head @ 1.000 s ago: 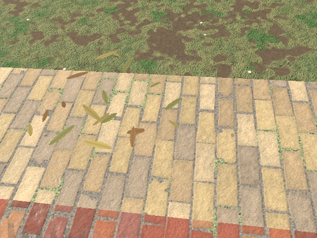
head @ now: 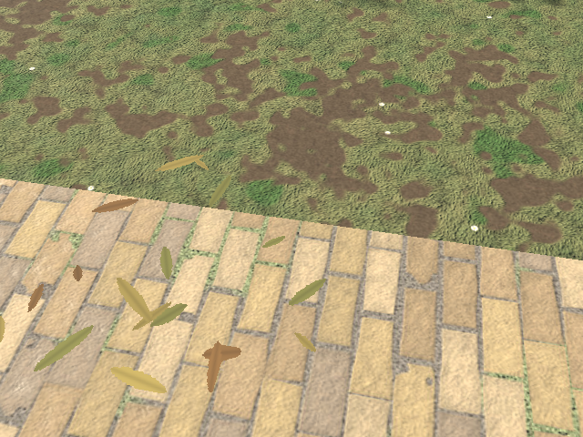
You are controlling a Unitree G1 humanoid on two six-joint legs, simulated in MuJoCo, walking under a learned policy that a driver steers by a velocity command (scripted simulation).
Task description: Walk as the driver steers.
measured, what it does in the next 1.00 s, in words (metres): walks ahead: left foot, then right foot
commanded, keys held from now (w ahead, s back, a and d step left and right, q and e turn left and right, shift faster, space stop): w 0.28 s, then w+e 0.36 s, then no key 0.36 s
